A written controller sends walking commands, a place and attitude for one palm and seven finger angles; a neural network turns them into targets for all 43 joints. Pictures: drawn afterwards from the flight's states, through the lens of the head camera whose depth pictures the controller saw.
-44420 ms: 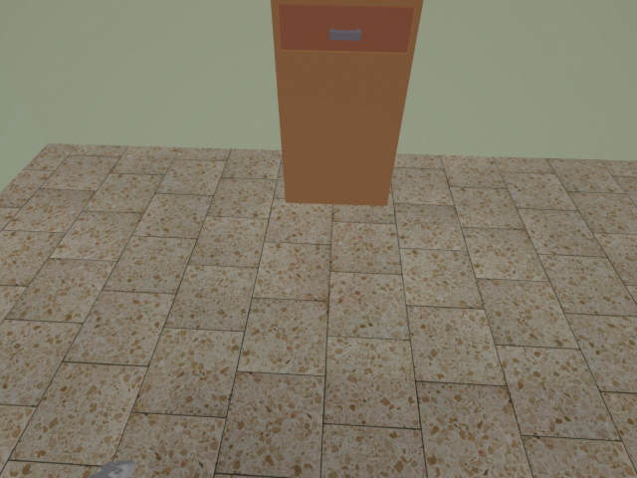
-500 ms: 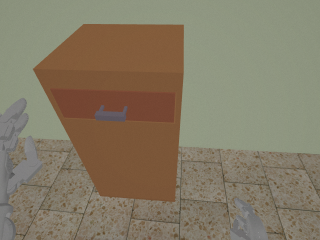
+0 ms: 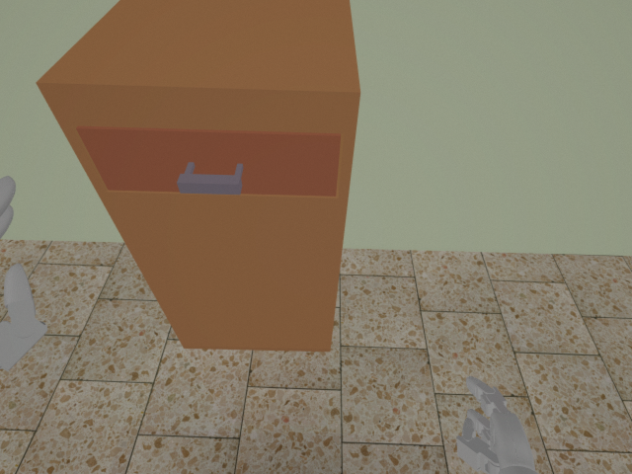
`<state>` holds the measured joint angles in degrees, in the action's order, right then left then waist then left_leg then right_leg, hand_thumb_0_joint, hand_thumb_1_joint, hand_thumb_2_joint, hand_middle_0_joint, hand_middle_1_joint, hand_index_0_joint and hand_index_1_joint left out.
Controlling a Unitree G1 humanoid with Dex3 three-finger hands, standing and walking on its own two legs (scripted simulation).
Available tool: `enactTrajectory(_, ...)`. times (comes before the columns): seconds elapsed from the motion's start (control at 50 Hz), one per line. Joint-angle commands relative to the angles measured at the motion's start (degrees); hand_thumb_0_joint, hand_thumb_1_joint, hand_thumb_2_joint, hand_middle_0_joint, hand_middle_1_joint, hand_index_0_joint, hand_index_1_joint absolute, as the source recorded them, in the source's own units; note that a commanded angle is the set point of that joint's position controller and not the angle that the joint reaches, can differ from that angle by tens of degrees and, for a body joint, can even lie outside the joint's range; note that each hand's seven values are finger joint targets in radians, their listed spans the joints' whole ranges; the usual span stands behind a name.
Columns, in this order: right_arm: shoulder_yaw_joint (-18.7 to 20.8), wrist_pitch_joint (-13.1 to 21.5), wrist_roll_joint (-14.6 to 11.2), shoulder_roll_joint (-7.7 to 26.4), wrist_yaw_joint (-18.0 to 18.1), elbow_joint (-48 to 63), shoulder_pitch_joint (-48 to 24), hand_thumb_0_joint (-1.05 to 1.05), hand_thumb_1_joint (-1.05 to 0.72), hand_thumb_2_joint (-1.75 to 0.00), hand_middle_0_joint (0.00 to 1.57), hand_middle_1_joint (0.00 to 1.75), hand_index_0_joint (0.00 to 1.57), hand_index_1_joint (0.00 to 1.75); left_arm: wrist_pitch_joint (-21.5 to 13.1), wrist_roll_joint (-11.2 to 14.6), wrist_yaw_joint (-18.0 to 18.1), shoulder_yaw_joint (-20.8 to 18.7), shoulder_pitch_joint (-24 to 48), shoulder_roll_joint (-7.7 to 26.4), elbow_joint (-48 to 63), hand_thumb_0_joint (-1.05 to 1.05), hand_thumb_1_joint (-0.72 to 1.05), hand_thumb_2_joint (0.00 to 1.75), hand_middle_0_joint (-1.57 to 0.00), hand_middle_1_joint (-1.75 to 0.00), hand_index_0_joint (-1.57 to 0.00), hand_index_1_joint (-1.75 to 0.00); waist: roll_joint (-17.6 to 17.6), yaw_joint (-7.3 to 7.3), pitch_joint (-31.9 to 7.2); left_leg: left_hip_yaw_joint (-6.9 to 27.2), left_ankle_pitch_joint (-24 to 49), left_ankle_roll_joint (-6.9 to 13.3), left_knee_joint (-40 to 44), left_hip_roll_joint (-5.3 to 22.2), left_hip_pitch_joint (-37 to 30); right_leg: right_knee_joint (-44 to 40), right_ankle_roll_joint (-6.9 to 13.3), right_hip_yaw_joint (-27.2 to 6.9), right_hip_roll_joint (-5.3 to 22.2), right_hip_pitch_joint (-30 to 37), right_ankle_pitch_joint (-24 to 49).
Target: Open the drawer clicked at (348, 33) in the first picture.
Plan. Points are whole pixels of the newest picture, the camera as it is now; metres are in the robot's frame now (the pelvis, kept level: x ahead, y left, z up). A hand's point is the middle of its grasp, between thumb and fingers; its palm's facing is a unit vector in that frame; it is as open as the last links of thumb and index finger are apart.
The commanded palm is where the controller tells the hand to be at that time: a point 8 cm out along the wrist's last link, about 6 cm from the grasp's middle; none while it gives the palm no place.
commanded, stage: step back with the hand held close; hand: left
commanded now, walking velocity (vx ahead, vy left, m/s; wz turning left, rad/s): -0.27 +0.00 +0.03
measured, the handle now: (212, 176) +0.58 +0.23 +0.03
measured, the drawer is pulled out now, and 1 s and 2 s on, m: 0.00 0.00 0.00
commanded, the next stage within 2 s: stop stepping back and stand still in 0.60 s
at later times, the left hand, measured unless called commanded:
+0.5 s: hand out of the picture +0.09 +0.24 +0.20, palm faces +0.44 -0.76 -0.48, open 7.4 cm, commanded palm +0.03 +0.28 +0.22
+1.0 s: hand out of the picture -0.03 +0.21 +0.21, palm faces +0.40 -0.78 -0.48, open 7.4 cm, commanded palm -0.09 +0.26 +0.22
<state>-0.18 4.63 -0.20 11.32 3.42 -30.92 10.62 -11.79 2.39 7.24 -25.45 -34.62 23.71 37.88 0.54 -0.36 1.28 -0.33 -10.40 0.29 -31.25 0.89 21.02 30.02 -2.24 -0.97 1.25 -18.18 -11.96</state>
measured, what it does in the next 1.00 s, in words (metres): walks backwards: right foot, then left foot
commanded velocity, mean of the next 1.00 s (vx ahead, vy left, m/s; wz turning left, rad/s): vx -0.15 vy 0.01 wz -0.02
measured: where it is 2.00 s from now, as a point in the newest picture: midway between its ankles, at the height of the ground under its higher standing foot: outside the picture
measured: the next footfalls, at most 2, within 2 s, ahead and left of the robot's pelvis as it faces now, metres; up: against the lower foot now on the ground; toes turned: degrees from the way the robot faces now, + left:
right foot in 0.40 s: -0.03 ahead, -0.11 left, +0.00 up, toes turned +5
left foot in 0.60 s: -0.04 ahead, +0.11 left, +0.00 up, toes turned +4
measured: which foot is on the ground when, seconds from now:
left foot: down 0.00-0.42, up 0.44-0.58, down 0.60-0.92, up 0.94-1.00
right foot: down 0.00-0.26, up 0.28-0.38, down 0.40-0.62, up 0.64-0.90, down 0.92-1.00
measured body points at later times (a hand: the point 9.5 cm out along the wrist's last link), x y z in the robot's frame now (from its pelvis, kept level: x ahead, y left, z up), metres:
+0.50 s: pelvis -0.09 +0.00 +0.00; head -0.07 +0.00 +0.45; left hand +0.06 +0.28 +0.22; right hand +0.09 -0.23 -0.09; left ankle +0.00 +0.11 -0.70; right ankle -0.07 -0.12 -0.73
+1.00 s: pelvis -0.22 -0.02 +0.01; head -0.22 -0.02 +0.46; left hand -0.06 +0.25 +0.24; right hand -0.06 -0.24 -0.08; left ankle -0.14 +0.11 -0.70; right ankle -0.27 -0.10 -0.73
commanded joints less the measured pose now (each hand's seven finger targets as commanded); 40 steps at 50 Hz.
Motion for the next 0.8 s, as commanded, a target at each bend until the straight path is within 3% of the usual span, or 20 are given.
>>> enactTrajectory(0.0, 2.95, 3.96, 0.03, 8.18, 0.73, 8.78, -3.75, 0.00, -0.90, -0.90, 0.20, 0.30, 0.20, 0.30, -4.00, -0.18, 1.61, -5.35, 1.60, 7.39, 10.52, 0.00, 0.90, 0.90, -0.20, -0.30, -0.20, -0.30, 3.03, 0.68, -5.35, 2.49, -14.76, 1.04, 9.39, 3.15, 6.12, -5.11, 2.11, -1.63, 0.21, 4.51, -4.10)
enactTrajectory(0.08, 3.13, 4.27, 0.14, 8.25, 1.12, 7.36, -2.74, 0.00, -0.90, -0.90, 0.20, 0.30, 0.20, 0.30, -4.75, -0.71, 2.34, -4.20, 4.87, 8.03, 11.05, 0.00, 0.90, 0.90, -0.20, -0.30, -0.20, -0.30, -1.49, 1.18, -3.81, 0.20, -14.56, -0.83, -0.96, -0.43, -3.00, -14.90, 4.00, -5.83, 3.85, -10.05, -19.00)
enactTrajectory(0.14, 2.87, 4.27, 0.59, 8.00, 1.42, 6.43, -2.36, 0.00, -0.90, -0.90, 0.20, 0.30, 0.20, 0.30, -4.95, -0.90, 2.97, -4.10, 6.78, 8.57, 11.65, 0.00, 0.90, 0.90, -0.20, -0.30, -0.20, -0.30, -1.46, 1.38, -4.20, 0.53, -12.10, -1.16, -1.92, -0.60, -7.51, -14.49, 4.27, -4.36, 4.46, -14.83, -19.59)
enactTrajectory(0.18, 2.76, 4.36, 0.64, 8.48, 1.93, 7.00, -2.63, 0.00, -0.90, -0.90, 0.20, 0.30, 0.20, 0.30, -4.89, -0.68, 3.18, -4.94, 6.67, 9.09, 11.67, 0.00, 0.90, 0.90, -0.20, -0.30, -0.20, -0.30, 3.73, 1.28, -3.47, 5.28, -16.25, -0.05, 7.32, 2.37, -1.70, -8.23, 2.25, -0.68, 0.36, -9.70, -17.75)
enactTrajectory(0.22, 2.92, 4.87, 0.41, 9.29, 2.06, 8.33, -3.76, 0.00, -0.90, -0.90, 0.20, 0.30, 0.20, 0.30, -5.03, -0.70, 3.09, -5.52, 5.45, 8.07, 11.65, 0.00, 0.90, 0.90, -0.20, -0.30, -0.20, -0.30, 12.89, 0.57, -4.93, 13.34, -30.55, 2.99, 20.65, 9.19, 14.18, 8.22, 0.71, 2.64, -4.84, 5.59, -12.77)
enactTrajectory(0.26, 3.43, 5.34, 0.34, 8.54, 2.07, 8.80, -3.97, 0.00, -0.90, -0.90, 0.20, 0.30, 0.20, 0.30, -5.34, -1.00, 2.89, -7.00, 5.13, 9.00, 10.57, 0.00, 0.90, 0.90, -0.20, -0.30, -0.20, -0.30, 14.68, -0.24, -6.65, 18.13, -33.28, 5.85, 24.62, 13.30, 21.15, 20.61, 0.64, 2.24, -6.73, 12.38, -9.32)
enactTrajectory(0.34, 3.30, 6.67, 0.07, 7.87, 0.75, 7.98, -4.70, 0.00, -0.90, -0.90, 0.20, 0.30, 0.20, 0.30, -5.06, 0.19, 2.15, -7.61, -0.31, 8.83, 9.54, 0.00, 0.90, 0.90, -0.20, -0.30, -0.20, -0.30, 7.38, -0.31, -6.13, 7.46, -19.84, 3.58, 11.97, 7.89, 13.39, 3.09, 3.21, 0.31, -3.72, 8.08, -8.89)
enactTrajectory(0.38, 2.99, 6.35, 0.09, 6.85, 0.11, 7.12, -5.05, 0.00, -0.90, -0.90, 0.20, 0.30, 0.20, 0.30, -5.25, 0.44, 1.96, -7.38, 0.09, 10.58, 11.28, 0.00, 0.90, 0.90, -0.20, -0.30, -0.20, -0.30, -1.94, 0.74, -4.23, 0.70, -13.13, -1.42, -5.14, -0.31, 3.74, -14.15, 8.25, -15.72, 7.27, -6.89, -11.85)
enactTrajectory(0.4, 3.02, 5.75, 0.46, 6.67, -0.35, 4.89, -4.80, 0.00, -0.90, -0.90, 0.20, 0.30, 0.20, 0.30, -5.64, 0.19, 2.40, -7.89, 2.86, 12.29, 11.36, 0.00, 0.90, 0.90, -0.20, -0.30, -0.20, -0.30, -6.03, 0.32, -4.05, -0.09, -11.22, -2.65, -17.57, -1.71, 0.78, -19.06, 11.49, -22.96, 15.58, -12.22, -5.36)
enactTrajectory(0.42, 2.62, 5.32, 1.42, 5.95, -0.53, 3.77, -4.72, 0.00, -0.90, -0.90, 0.20, 0.30, 0.20, 0.30, -6.33, -0.49, 2.80, -8.12, 4.91, 12.60, 9.28, 0.00, 0.90, 0.90, -0.20, -0.30, -0.20, -0.30, -4.17, 0.06, -3.59, 0.91, -13.90, -2.49, -23.60, -0.55, 3.01, -16.32, 12.96, -20.77, 17.72, -10.39, 12.76)
enactTrajectory(0.46, 3.39, 5.57, 0.33, 5.77, -0.36, 5.00, -5.03, 0.00, -0.90, -0.90, 0.20, 0.30, 0.20, 0.30, -4.93, -1.05, 2.00, -6.13, 7.09, 11.43, 11.45, 0.00, 0.90, 0.90, -0.20, -0.30, -0.20, -0.30, -12.57, 0.17, -9.88, 2.38, -15.80, -2.48, -25.59, -0.86, 6.97, -8.80, 12.21, -16.93, 15.00, 0.96, 32.96)
enactTrajectory(0.5, 2.47, 4.95, 0.58, 4.74, 0.69, 5.00, -4.86, 0.00, -0.90, -0.90, 0.20, 0.30, 0.20, 0.30, -4.32, -1.31, 1.93, -6.37, 5.49, 10.52, 10.16, 0.00, 0.90, 0.90, -0.20, -0.30, -0.20, -0.30, -10.89, 0.45, -9.00, -0.31, -12.77, -2.09, -14.38, -0.07, 2.01, -4.99, 9.80, -10.15, 11.55, 2.12, 39.64)
enactTrajectory(0.54, 1.74, 4.28, 0.69, 5.69, 1.47, 3.83, -5.23, 0.00, -0.90, -0.90, 0.20, 0.30, 0.20, 0.30, -4.08, -0.44, 1.58, -5.34, 6.27, 9.67, 10.28, 0.00, 0.90, 0.90, -0.20, -0.30, -0.20, -0.30, -1.09, 1.17, -6.69, -2.10, -0.73, -2.36, 3.91, -1.96, -4.11, -2.18, 5.38, -4.59, 5.01, 0.60, 31.50)
enactTrajectory(0.56, 2.34, 4.52, 0.47, 7.37, 1.78, 4.23, -5.58, 0.00, -0.90, -0.90, 0.20, 0.30, 0.20, 0.30, -4.29, -0.19, 1.40, -4.45, 7.76, 9.85, 12.91, 0.00, 0.90, 0.90, -0.20, -0.30, -0.20, -0.30, 7.14, 1.10, -6.87, 1.44, 15.51, -2.00, 11.04, 2.19, -6.88, 2.92, 2.85, -2.68, 1.41, 0.72, 22.24)
enactTrajectory(0.58, 3.17, 4.87, 0.74, 8.47, 1.52, 4.81, -4.63, 0.00, -0.90, -0.90, 0.20, 0.30, 0.20, 0.30, -4.82, -0.40, 1.62, -5.66, 7.02, 10.79, 14.64, 0.00, 0.90, 0.90, -0.20, -0.30, -0.20, -0.30, 15.28, -0.12, -10.58, 11.75, 33.87, 1.40, 12.14, 13.13, -9.32, 12.41, 0.71, 0.04, -2.25, -2.55, 0.14)
enactTrajectory(0.6, 3.85, 5.84, 1.42, 7.56, 0.90, 5.21, -2.69, 0.00, -0.90, -0.90, 0.20, 0.30, 0.20, 0.30, -5.18, -0.18, 1.72, -5.92, 5.35, 10.75, 14.72, 0.00, 0.90, 0.90, -0.20, -0.30, -0.20, -0.30, 14.23, -0.50, -14.07, 13.91, 43.40, 4.99, 10.68, 18.66, -13.06, 19.89, 1.36, -1.44, -3.25, -5.91, -17.25)
enactTrajectory(0.62, 4.86, 6.65, 0.79, 8.53, 0.00, 4.87, -1.86, 0.00, -0.90, -0.90, 0.20, 0.30, 0.20, 0.30, -5.79, 0.32, 1.40, -5.86, 4.75, 10.35, 13.63, 0.00, 0.90, 0.90, -0.20, -0.30, -0.20, -0.30, 10.34, -0.81, -14.42, 9.96, 34.97, 6.24, 11.30, 18.82, -12.49, 25.33, 1.83, -2.45, -4.09, -4.92, -20.92)
enactTrajectory(0.64, 4.79, 7.21, 1.74, 8.24, 0.04, 5.44, -2.17, 0.00, -0.90, -0.90, 0.20, 0.30, 0.20, 0.30, -5.62, 0.64, 1.17, -7.47, 1.81, 10.60, 12.86, 0.00, 0.90, 0.90, -0.20, -0.30, -0.20, -0.30, 12.47, -0.51, -15.33, 12.25, 31.19, 7.25, 11.79, 19.17, -9.07, 29.67, 1.55, -1.01, -4.57, -5.25, -21.28)
enactTrajectory(0.68, 4.15, 7.76, 1.90, 7.73, -0.76, 4.59, -1.68, 0.00, -0.90, -0.90, 0.20, 0.30, 0.20, 0.30, -4.72, 1.50, 0.94, -7.11, 0.53, 9.98, 17.13, 0.00, 0.90, 0.90, -0.20, -0.30, -0.20, -0.30, 10.84, 0.09, -15.93, 10.17, 36.60, 7.39, 10.76, 18.76, -12.43, 29.71, 1.03, -1.22, -4.31, -6.14, -18.52)
enactTrajectory(0.78, 2.77, 7.46, 0.45, 7.56, -1.16, 6.64, -4.14, 0.00, -0.90, -0.90, 0.20, 0.30, 0.20, 0.30, -1.22, 1.55, 1.67, -6.34, -1.61, 8.34, 17.05, 0.00, 0.90, 0.90, -0.20, -0.30, -0.20, -0.30, 11.36, 1.27, -9.05, 8.33, -16.62, 4.89, 21.17, 13.33, -3.17, 14.62, 0.70, 4.93, -4.26, 1.61, -16.75)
